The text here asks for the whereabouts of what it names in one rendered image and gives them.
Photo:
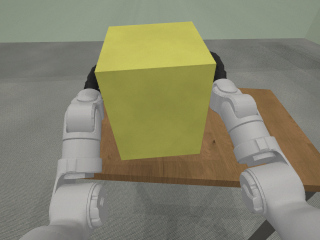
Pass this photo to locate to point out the table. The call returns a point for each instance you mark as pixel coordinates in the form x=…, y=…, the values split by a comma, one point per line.
x=216, y=164

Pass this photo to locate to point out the right robot upper arm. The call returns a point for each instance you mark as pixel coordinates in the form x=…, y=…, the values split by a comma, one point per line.
x=274, y=191

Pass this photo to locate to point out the left robot hand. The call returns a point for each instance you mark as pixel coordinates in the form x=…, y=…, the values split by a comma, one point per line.
x=91, y=82

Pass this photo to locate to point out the robot left forearm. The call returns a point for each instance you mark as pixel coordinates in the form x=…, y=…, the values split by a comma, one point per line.
x=82, y=131

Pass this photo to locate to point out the left robot upper arm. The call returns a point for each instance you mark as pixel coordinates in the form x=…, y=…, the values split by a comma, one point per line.
x=77, y=209

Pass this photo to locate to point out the carton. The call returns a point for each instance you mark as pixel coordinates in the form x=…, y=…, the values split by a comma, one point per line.
x=156, y=82

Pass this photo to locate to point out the right robot hand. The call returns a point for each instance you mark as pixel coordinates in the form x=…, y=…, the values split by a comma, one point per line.
x=220, y=72

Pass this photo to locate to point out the robot right forearm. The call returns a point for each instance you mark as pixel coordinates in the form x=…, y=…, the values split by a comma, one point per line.
x=252, y=142

